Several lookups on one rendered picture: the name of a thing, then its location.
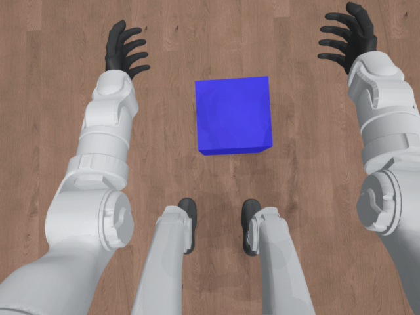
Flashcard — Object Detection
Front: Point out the robot left hand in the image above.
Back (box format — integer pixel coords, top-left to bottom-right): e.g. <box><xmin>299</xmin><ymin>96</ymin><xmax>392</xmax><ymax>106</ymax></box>
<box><xmin>105</xmin><ymin>20</ymin><xmax>150</xmax><ymax>80</ymax></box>

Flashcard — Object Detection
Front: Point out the right robot upper arm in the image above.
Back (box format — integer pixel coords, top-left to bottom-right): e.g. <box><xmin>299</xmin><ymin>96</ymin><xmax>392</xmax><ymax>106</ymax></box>
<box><xmin>356</xmin><ymin>169</ymin><xmax>420</xmax><ymax>315</ymax></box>

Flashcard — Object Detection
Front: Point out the robot right foot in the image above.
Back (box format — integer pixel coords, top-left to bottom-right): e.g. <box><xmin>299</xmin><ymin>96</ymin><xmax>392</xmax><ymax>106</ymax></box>
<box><xmin>241</xmin><ymin>199</ymin><xmax>261</xmax><ymax>257</ymax></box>

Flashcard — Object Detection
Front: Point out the robot right hand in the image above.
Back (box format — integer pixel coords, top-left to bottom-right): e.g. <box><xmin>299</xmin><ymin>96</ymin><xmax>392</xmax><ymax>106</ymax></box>
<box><xmin>318</xmin><ymin>2</ymin><xmax>377</xmax><ymax>75</ymax></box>

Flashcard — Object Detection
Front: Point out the carton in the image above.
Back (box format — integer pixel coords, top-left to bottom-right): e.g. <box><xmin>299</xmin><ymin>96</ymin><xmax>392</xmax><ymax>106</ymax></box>
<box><xmin>195</xmin><ymin>76</ymin><xmax>273</xmax><ymax>156</ymax></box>

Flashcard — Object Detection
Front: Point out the right robot forearm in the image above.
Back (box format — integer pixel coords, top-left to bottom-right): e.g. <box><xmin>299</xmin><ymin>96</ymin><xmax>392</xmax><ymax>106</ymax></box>
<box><xmin>347</xmin><ymin>51</ymin><xmax>420</xmax><ymax>174</ymax></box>

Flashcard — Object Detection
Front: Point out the left robot forearm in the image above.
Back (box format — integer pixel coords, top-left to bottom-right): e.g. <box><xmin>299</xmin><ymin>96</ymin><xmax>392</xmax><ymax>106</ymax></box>
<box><xmin>45</xmin><ymin>70</ymin><xmax>139</xmax><ymax>242</ymax></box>

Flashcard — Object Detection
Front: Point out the left robot shin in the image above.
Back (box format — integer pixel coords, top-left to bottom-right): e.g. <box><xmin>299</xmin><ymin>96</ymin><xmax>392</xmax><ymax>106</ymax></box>
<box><xmin>155</xmin><ymin>206</ymin><xmax>189</xmax><ymax>228</ymax></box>

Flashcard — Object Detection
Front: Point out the left robot upper arm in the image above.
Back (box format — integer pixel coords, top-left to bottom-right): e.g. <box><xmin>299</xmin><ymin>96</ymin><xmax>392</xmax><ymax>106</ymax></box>
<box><xmin>0</xmin><ymin>188</ymin><xmax>134</xmax><ymax>315</ymax></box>

